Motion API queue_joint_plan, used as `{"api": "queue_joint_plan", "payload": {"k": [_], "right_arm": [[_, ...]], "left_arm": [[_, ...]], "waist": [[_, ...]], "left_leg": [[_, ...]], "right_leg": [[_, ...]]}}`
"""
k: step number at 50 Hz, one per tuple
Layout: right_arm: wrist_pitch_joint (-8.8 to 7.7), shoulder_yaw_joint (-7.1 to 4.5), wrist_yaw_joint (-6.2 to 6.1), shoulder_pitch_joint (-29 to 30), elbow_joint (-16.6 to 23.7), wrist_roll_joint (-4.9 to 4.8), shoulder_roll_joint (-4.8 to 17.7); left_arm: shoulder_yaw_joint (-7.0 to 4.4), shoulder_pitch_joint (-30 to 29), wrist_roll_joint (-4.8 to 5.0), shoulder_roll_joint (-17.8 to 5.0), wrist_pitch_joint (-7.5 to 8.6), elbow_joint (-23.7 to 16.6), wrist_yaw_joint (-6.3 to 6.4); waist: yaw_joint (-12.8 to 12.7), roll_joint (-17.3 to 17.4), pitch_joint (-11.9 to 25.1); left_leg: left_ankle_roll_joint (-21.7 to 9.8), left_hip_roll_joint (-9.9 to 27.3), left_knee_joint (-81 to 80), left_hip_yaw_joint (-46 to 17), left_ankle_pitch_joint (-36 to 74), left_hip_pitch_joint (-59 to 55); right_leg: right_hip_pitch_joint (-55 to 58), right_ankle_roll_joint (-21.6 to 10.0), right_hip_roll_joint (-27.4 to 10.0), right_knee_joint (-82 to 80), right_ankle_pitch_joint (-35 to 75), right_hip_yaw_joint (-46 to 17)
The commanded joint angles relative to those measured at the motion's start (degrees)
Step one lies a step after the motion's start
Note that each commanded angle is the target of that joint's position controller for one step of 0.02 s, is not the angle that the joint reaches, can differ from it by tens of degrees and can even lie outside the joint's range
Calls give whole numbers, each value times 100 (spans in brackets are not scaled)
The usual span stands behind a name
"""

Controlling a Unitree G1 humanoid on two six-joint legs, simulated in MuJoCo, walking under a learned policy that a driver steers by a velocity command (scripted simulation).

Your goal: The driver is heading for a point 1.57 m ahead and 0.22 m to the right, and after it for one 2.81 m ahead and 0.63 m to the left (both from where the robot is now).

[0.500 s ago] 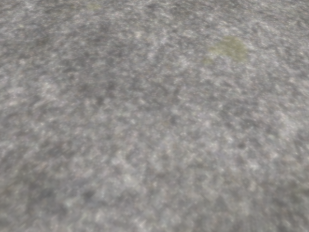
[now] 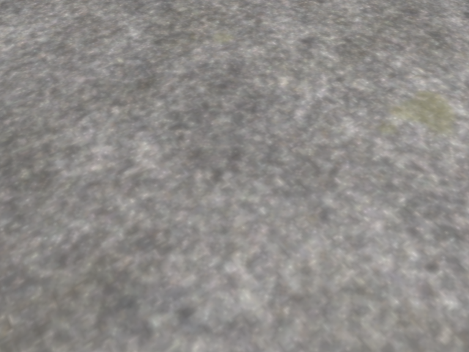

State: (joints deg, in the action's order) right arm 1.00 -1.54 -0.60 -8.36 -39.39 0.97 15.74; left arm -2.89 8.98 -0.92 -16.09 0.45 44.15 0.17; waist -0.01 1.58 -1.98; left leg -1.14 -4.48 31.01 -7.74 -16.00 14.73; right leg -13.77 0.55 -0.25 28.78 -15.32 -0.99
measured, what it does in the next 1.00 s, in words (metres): walks ahead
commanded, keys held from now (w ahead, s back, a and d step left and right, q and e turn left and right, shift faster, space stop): no key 0.36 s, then w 0.64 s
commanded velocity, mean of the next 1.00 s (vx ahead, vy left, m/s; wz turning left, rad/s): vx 0.21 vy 0.00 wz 0.03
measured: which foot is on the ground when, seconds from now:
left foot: down 0.00-1.00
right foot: down 0.00-0.64, up 0.66-1.00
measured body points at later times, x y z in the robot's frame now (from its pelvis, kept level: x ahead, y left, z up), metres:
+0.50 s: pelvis +0.02 -0.02 +0.00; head +0.02 -0.01 +0.45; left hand +0.14 +0.25 -0.12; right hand +0.12 -0.29 -0.12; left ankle +0.00 +0.10 -0.73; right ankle +0.00 -0.13 -0.73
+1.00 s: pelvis +0.21 +0.00 +0.00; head +0.24 +0.01 +0.45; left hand +0.45 +0.22 -0.08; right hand +0.16 -0.26 -0.12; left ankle +0.05 +0.11 -0.73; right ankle +0.40 -0.13 -0.70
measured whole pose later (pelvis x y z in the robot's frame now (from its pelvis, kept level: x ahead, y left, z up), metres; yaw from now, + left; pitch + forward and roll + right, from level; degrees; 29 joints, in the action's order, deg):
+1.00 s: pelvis +0.21 +0.00 +0.00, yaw +0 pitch +2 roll +1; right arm -3.9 -1.7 -0.6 -27.1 -50.3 -0.8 14.0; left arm -0.7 0.2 1.3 -15.5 4.9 40.8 -3.1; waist 5.5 -2.3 -2.1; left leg -1.7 -1.8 8.7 -0.5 -18.9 -8.4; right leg -35.5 -0.7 -2.7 32.5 0.7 1.0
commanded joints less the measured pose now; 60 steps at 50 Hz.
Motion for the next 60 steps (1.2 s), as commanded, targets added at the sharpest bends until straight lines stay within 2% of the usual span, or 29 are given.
{"api": "queue_joint_plan", "payload": {"k": [1, 4, 11, 18, 20, 22, 23, 24, 26, 28, 30, 31, 32, 33, 34, 36, 39, 44, 47, 50, 52, 53, 54, 55, 56, 57, 58, 59, 60], "right_arm": [[-63, -220, -42, -190, 229, 53, 759], [31, -226, -45, -77, 199, -8, 713], [-24, -224, -65, -228, -49, -31, 578], [-33, -237, -128, -363, -280, -35, 590], [-18, -230, -154, -477, -390, -59, 556], [-66, -236, -154, -473, -366, -112, 526], [-150, -218, -138, -359, -279, -142, 451], [-256, -209, -114, -226, -185, -192, 394], [-443, -222, -49, 47, -69, -232, 449], [-550, -225, 47, -166, -135, -249, 436], [-597, -275, 104, -891, -532, -218, 407], [-580, -342, 104, -1345, -725, -189, 504], [-586, -447, 61, -1963, -803, -179, 843], [-620, -568, 121, -2318, -784, -165, 1427], [-682, -438, 134, -2048, -720, -126, 1022], [-735, -333, 132, -1630, -580, -107, 713], [-642, -209, 137, -1529, -594, -81, 480], [-543, -230, -5, -1715, -686, -132, 749], [-555, -257, -35, -1944, -812, -157, 885], [-541, -296, -40, -1846, -886, -219, 918], [-482, -348, -49, -1711, -870, -170, 1045], [-420, -347, -56, -1631, -856, -133, 1044], [-384, -303, -76, -1633, -806, -91, 964], [-432, -132, -34, -2224, -647, -21, 374], [-548, -12, 11, -2555, -804, -123, 47], [-653, -191, 52, -1937, -668, -320, 706], [-713, -221, 62, -1328, -476, -412, 858], [-734, -208, 34, -1046, -409, -343, 785], [-693, -248, 3, -1046, -435, -240, 761]], "left_arm": [[-85, -480, -8, -623, 130, -420, -27], [-74, -279, 17, -735, 220, -358, -18], [12, -159, 44, -606, 151, -290, 35], [62, -170, 49, -557, 139, -130, 5], [62, -76, 59, -582, 120, -30, 10], [11, 69, 136, -757, 104, 38, 39], [-10, 277, 170, -855, 129, 102, 59], [-52, 460, 188, -1007, 164, 180, 77], [-107, 579, 166, -1117, 229, 213, 114], [-116, 363, 216, -1101, 235, 133, 91], [-95, -14, 287, -1014, 179, 20, 55], [-35, -25, 246, -804, 192, -8, 48], [97, -189, 178, -394, 246, -148, 16], [105, -250, 222, -385, 363, -432, 37], [0, -155, 324, -724, 440, -379, 31], [-12, 10, 356, -712, 535, -239, -58], [-20, -171, 227, -584, 546, -257, -206], [144, -1062, 172, -182, 517, -631, -300], [144, -1467, 224, -261, 534, -801, -319], [74, -1447, 237, -477, 559, -876, -347], [-35, -940, 213, -696, 544, -770, -317], [-148, -196, 215, -872, 516, -564, -270], [-251, 715, 216, -1059, 474, -317, -199], [-371, 1483, 63, -1582, 443, -199, -144], [-310, 1657, 115, -1355, 442, -82, -200], [-205, 1192, 172, -1003, 449, -115, -195], [-161, 769, 163, -837, 449, -181, -175], [-134, 431, 107, -752, 479, -191, -189], [-99, 221, 30, -598, 529, -214, -208]], "waist": [[208, -1007, 551], [52, -648, 413], [-56, -148, 365], [-37, -81, 308], [-41, -186, 346], [-97, -577, -105], [-154, -869, -342], [-170, -1116, -548], [-240, -1039, -751], [-70, -1016, -518], [336, -926, -213], [497, -705, 16], [722, 301, 198], [774, 1587, 265], [588, 946, 26], [361, 350, -212], [267, 376, -237], [453, 256, -408], [518, 377, -560], [269, 394, -528], [-70, 536, -30], [-468, 548, 480], [-875, 467, 1068], [-739, -715, 2040], [-604, -1744, 2801], [-633, -1227, 1775], [-518, -800, 948], [-301, -324, 447], [-87, -359, 320]], "left_leg": [[101, 372, -300, -101, 253, -281], [-29, 437, -399, -258, 979, -301], [-13, 472, -485, -338, 1318, -251], [35, 505, -516, -354, 1470, -400], [-7, 316, -423, -151, 306, -354], [-81, 96, -2, 161, -1325, 392], [-75, 73, 412, 354, -1370, 851], [-56, 153, 824, 594, -1162, 1201], [-95, 515, 1205, 508, -1123, 1495], [-203, 614, 667, 625, -1135, 1023], [-203, 261, -421, 1029, 177, -862], [-175, 284, -437, 862, 376, -1586], [-523, 1201, -1158, -658, -440, -2210], [-1354, 2357, -1943, -2961, -961, -2615], [-1619, 2578, -1994, -3196, -1116, -2484], [-1312, 2199, -2013, -2129, -748, -2442], [-1017, 1761, -2169, -948, 1228, -2148], [-979, 1401, -2439, 44, 1971, -1379], [-966, 1529, -2608, 131, 1744, -1168], [-814, 1810, -2343, 183, 2405, -1706], [-668, 1823, -1578, 300, 4216, -2061], [-556, 1661, -659, 456, 5091, -1997], [-387, 1439, 557, 573, 4860, -1293], [-89, 783, 2817, 733, 2442, 754], [58, -8, 4280, 142, -1520, 1827], [-38, 360, 4768, -147, -1411, 2493], [-122, 661, 4641, 90, -929, 2612], [-130, 933, 4256, 229, -466, 2430], [-136, 1145, 3917, 209, -171, 2084]], "right_leg": [[304, -686, -962, -757, 1283, -992], [292, -311, -594, -564, 956, -589], [455, -282, -401, -329, 1052, -384], [419, -266, -310, -357, 1043, -323], [379, -338, -214, -484, -273, -311], [216, -710, -502, -885, -2218, -914], [272, -1010, -972, -1303, -2872, -1621], [339, -1331, -1533, -1717, -3247, -2373], [274, -1556, -1927, -1913, -2800, -2839], [274, -1342, -1708, -1826, -2092, -2252], [-604, -961, -1043, -1379, -1252, -1198], [-944, -772, -770, -813, -843, -806], [-1615, -387, -189, 785, -510, -113], [-2661, -165, 323, 2406, -1388, 90], [-3209, -234, 59, 3378, -1770, -394], [-3589, -456, -373, 3674, -755, -435], [-3323, -362, -610, 3156, 123, -157], [-2656, 36, -376, 1296, 1248, 316], [-2072, 0, -176, 494, 1794, 370], [-1952, -280, -156, 123, 1716, 179], [-1249, -493, 77, 171, 1352, 313], [-314, -652, 258, 159, 1269, 462], [1102, -825, 65, 271, 1328, 298], [3399, -1549, -1432, 307, 679, -1846], [4011, -2075, -2219, -937, -674, -4346], [3239, -1783, -2025, -1342, -1397, -4063], [2277, -1586, -1848, -1452, -1174, -3160], [1339, -1498, -1638, -1620, -474, -2512], [779, -1415, -1396, -1734, 120, -2023]]}}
